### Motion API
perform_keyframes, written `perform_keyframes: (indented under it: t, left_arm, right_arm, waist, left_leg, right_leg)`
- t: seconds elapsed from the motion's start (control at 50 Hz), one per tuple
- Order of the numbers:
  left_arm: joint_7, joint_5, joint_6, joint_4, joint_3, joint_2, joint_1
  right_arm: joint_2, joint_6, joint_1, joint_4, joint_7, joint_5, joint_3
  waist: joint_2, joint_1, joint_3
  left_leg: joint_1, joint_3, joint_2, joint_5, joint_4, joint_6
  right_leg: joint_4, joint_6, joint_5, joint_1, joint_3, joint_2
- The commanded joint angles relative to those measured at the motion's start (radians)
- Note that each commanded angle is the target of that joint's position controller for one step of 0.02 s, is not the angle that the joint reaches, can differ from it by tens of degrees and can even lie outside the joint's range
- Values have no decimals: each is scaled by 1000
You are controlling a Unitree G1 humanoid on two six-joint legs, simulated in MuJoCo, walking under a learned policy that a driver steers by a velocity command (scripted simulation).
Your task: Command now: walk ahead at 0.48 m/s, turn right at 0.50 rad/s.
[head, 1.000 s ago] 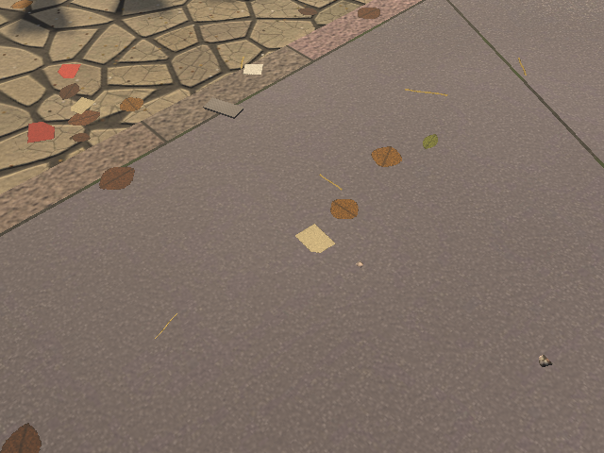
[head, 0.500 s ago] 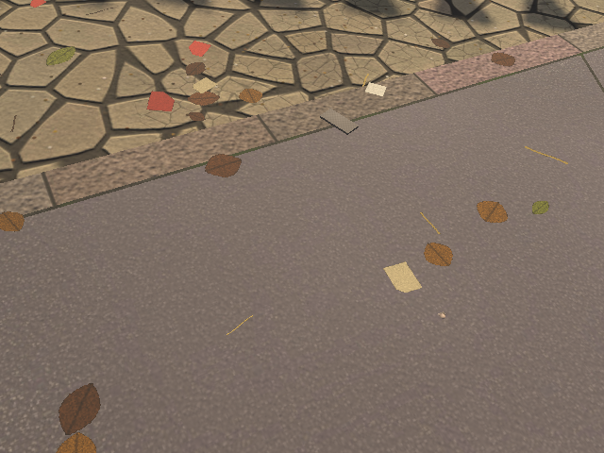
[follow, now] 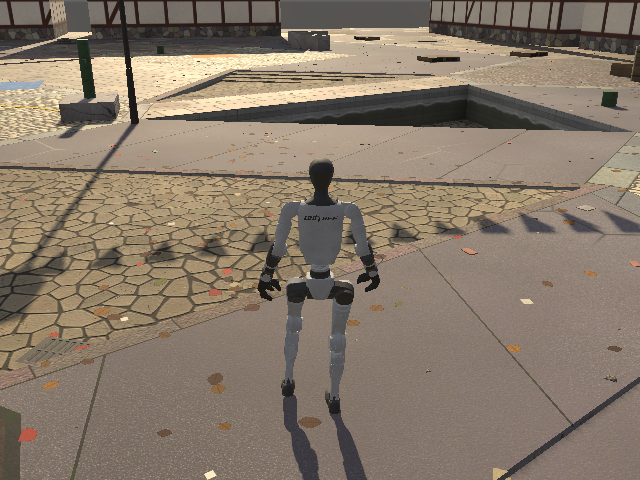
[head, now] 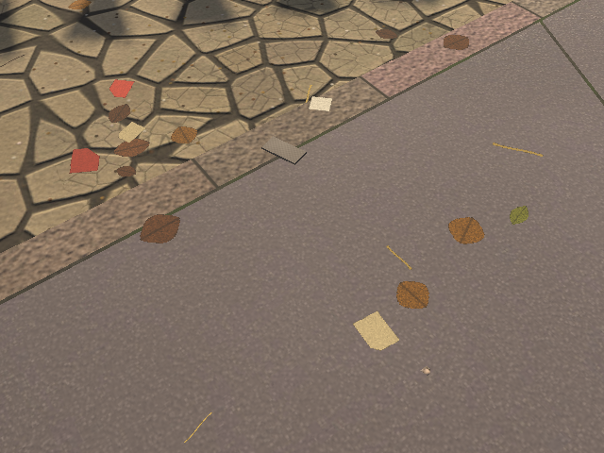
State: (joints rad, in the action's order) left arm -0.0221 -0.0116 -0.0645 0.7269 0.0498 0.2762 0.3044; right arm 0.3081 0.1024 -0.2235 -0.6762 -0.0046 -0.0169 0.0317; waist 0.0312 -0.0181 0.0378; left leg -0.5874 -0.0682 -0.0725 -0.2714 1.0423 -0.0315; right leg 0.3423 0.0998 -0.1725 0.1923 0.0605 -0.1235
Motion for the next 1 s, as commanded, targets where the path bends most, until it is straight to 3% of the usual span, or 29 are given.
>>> perform_keyframes:
  t: [0.02,0.08,0.14,0.18,0.22,0.24,0.26,0.28,0.3,0.32,0.34,0.36,0.38,0.42,0.46,0.5,0.54,0.56,0.58,0.6,0.62,0.64,0.7,0.78,1.0]
  left_arm:
    - [20,-8,-16,-68,46,174,-42]
    - [36,-9,1,-30,47,176,19]
    - [46,-14,15,10,42,165,85]
    - [52,-5,22,16,40,157,75]
    - [52,0,29,1,39,153,21]
    - [47,10,29,-19,28,124,22]
    - [42,17,22,-4,5,63,168]
    - [33,4,25,35,-3,80,272]
    - [31,-9,39,39,18,161,231]
    - [38,-13,57,17,24,177,124]
    - [46,-7,77,3,25,166,59]
    - [53,0,97,-3,26,148,41]
    - [57,4,110,3,18,113,59]
    - [63,15,109,20,5,66,88]
    - [61,19,103,26,2,63,77]
    - [56,22,103,34,5,65,64]
    - [53,44,101,16,4,70,19]
    - [57,50,99,-7,6,98,-8]
    - [62,36,99,-3,23,170,-39]
    - [59,31,92,5,19,131,-47]
    - [57,37,82,9,7,94,-56]
    - [56,40,72,10,3,81,-69]
    - [54,27,47,17,1,77,-54]
    - [56,21,45,30,0,81,-37]
    - [54,17,49,91,-3,66,-42]
  right_arm:
    - [73,3,43,84,7,-10,20]
    - [29,18,161,99,-5,-10,4]
    - [44,28,217,111,-21,2,13]
    - [75,29,190,104,-23,-1,28]
    - [103,33,66,68,-19,-12,43]
    - [142,40,-9,61,-15,-27,50]
    - [182,29,-65,63,-8,-50,52]
    - [101,11,-112,32,-17,-22,37]
    - [78,-5,-79,42,-22,8,30]
    - [63,-19,1,52,-21,16,25]
    - [34,-29,76,54,-22,11,9]
    - [28,-35,128,52,-22,3,3]
    - [46,-44,157,44,-23,-6,10]
    - [55,-50,169,32,-20,-15,17]
    - [60,-54,149,13,-14,-6,20]
    - [61,-63,161,2,-9,5,17]
    - [28,-66,137,-20,-10,4,2]
    - [17,-66,115,-33,-13,-5,-4]
    - [33,-68,77,-32,-14,-6,4]
    - [37,-69,102,-35,-9,-8,4]
    - [33,-70,106,-36,-5,-3,5]
    - [23,-72,94,-46,0,0,4]
    - [21,-71,64,-71,5,-2,5]
    - [23,-70,67,-95,6,7,7]
    - [37,-99,73,-185,28,16,17]
  waist:
    - [-78,18,-3]
    - [-89,-37,-17]
    - [-112,-61,-41]
    - [-132,-32,-63]
    - [-136,46,-113]
    - [-74,75,-213]
    - [135,42,-365]
    - [241,41,-514]
    - [115,51,-455]
    - [35,48,-321]
    - [-1,30,-201]
    - [23,-1,-137]
    - [64,-22,-100]
    - [112,-28,-106]
    - [105,-16,-155]
    - [87,-25,-155]
    - [63,-25,-102]
    - [26,-12,-64]
    - [-83,42,-14]
    - [-108,22,2]
    - [-118,25,9]
    - [-128,33,2]
    - [-94,29,-35]
    - [-56,18,-69]
    - [-33,22,-62]
  left_leg:
    - [-56,22,0,128,-162,-42]
    - [97,64,72,386,-422,-38]
    - [150,39,103,482,-534,-3]
    - [167,6,95,425,-567,31]
    - [291,22,90,443,-625,74]
    - [489,-28,-1,728,-598,117]
    - [832,-288,-254,1107,-508,293]
    - [932,-484,-368,1115,-515,399]
    - [845,-473,-332,854,-555,370]
    - [707,-396,-279,638,-602,320]
    - [547,-327,-229,504,-657,290]
    - [414,-277,-191,393,-703,263]
    - [302,-212,-136,338,-743,239]
    - [242,-134,-94,377,-757,242]
    - [273,-128,-105,338,-748,252]
    - [239,-120,-97,131,-745,233]
    - [161,-114,-52,-162,-754,155]
    - [136,-97,-21,-254,-729,105]
    - [173,-34,41,-231,-708,67]
    - [261,-3,58,-156,-660,46]
    - [302,1,59,-100,-633,46]
    - [326,4,54,-56,-616,54]
    - [339,8,55,73,-591,66]
    - [370,8,50,216,-565,64]
    - [424,2,43,300,-553,58]
  right_leg:
    - [-156,178,293,32,219,235]
    - [-92,97,447,87,119,166]
    - [-37,63,407,3,167,197]
    - [44,43,431,-87,213,231]
    - [194,10,555,-128,213,213]
    - [361,-24,452,-70,190,156]
    - [691,-95,-22,181,153,51]
    - [874,-132,-537,273,154,11]
    - [943,-144,-519,313,182,61]
    - [945,-160,-457,344,133,96]
    - [874,-169,-417,348,99,124]
    - [776,-172,-380,295,80,160]
    - [672,-179,-344,209,39,158]
    - [519,-184,-305,100,-4,148]
    - [400,-172,-194,35,-9,154]
    - [269,-150,-48,-50,-26,147]
    - [162,-113,22,-108,-5,160]
    - [108,-86,9,-97,61,218]
    - [96,-47,-170,30,81,229]
    - [63,-43,-309,131,71,206]
    - [45,-57,-314,164,70,199]
    - [46,-72,-262,167,65,195]
    - [92,-88,-80,100,52,190]
    - [128,-85,54,55,37,180]
    - [119,-85,144,29,13,161]
